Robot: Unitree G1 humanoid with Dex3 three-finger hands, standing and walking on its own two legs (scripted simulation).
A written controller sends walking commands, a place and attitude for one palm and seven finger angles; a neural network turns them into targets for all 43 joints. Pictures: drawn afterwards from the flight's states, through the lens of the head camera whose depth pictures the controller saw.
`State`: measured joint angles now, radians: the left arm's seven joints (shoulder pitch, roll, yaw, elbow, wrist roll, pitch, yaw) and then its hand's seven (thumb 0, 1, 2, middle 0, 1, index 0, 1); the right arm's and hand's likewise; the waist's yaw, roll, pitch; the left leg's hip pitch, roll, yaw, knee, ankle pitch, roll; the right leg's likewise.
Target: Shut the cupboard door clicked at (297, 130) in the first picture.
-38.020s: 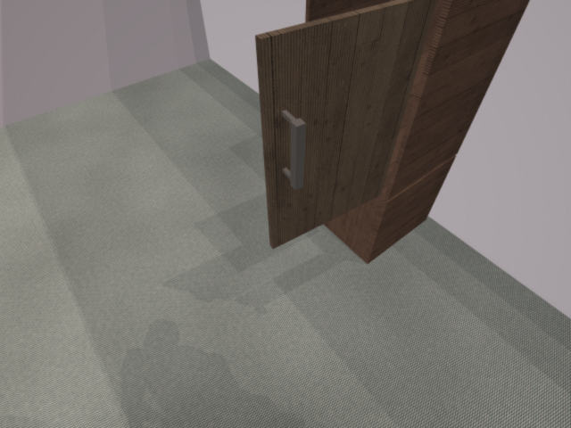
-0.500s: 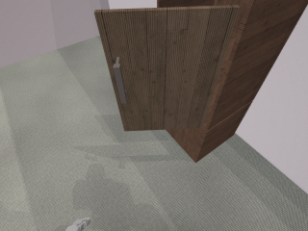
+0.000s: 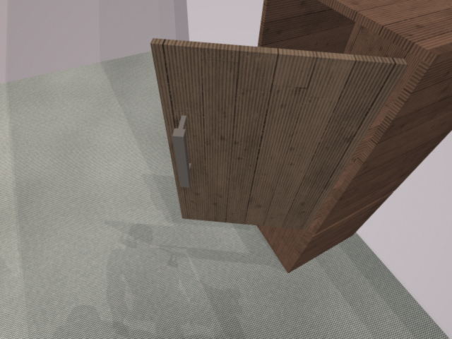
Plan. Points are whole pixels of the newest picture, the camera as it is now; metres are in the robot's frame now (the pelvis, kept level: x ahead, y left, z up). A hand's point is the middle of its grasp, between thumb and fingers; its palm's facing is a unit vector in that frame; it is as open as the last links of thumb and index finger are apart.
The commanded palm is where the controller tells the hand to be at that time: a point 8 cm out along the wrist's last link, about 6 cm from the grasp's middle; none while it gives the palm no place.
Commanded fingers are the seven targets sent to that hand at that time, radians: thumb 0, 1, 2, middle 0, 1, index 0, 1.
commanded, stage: come to a stop and stand still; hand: left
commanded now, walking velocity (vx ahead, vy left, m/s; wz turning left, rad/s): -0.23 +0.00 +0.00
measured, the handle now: (184, 153) +0.47 +0.14 +0.02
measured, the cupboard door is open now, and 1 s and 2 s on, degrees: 57 57 57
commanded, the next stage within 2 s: look again from close up in 1.94 s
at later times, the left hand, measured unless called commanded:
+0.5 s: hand out of the picture +0.05 +0.21 -0.18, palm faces +0.04 -0.97 -0.24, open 7.4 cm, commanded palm none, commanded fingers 0.00 0.90 0.90 -0.20 -0.30 -0.20 -0.30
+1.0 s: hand out of the picture +0.00 +0.19 -0.16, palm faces -0.05 -0.97 -0.25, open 7.4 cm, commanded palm none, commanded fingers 0.00 0.90 0.90 -0.20 -0.30 -0.20 -0.30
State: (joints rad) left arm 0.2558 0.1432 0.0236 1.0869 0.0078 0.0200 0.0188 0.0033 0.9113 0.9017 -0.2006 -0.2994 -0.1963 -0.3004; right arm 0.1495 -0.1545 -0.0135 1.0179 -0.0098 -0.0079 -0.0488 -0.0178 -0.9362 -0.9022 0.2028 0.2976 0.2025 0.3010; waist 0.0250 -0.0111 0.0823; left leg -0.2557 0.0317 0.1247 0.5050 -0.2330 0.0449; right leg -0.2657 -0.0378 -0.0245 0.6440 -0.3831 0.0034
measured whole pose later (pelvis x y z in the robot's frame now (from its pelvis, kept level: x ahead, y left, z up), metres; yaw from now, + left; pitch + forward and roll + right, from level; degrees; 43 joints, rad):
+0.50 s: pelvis -0.01 +0.01 -0.01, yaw -1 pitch -1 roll +0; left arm 0.21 0.23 0.03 1.00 0.01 0.04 0.04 0.00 0.91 0.90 -0.20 -0.30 -0.20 -0.30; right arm 0.22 -0.20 -0.04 0.95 -0.01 0.04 -0.01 0.00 -0.91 -0.90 0.20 0.30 0.20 0.30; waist 0.02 -0.04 0.04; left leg -0.25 -0.01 0.08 0.60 -0.34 0.05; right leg -0.31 -0.06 0.00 0.65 -0.38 -0.01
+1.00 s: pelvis -0.03 +0.00 +0.00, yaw -3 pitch +0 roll +2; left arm 0.27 0.17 -0.02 1.06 0.02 0.01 0.01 0.00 0.91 0.90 -0.20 -0.30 -0.20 -0.30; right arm 0.30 -0.22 -0.01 1.02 -0.01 -0.01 -0.01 0.00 -0.91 -0.90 0.20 0.30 0.20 0.30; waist 0.00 0.04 0.02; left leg -0.21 -0.02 0.12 0.43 -0.23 0.04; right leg -0.27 -0.05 0.01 0.51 -0.24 0.01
